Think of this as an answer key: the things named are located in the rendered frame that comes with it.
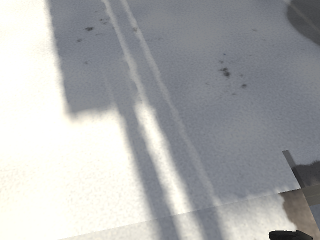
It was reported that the robot right hand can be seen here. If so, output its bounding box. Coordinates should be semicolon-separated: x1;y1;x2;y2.
269;230;313;240

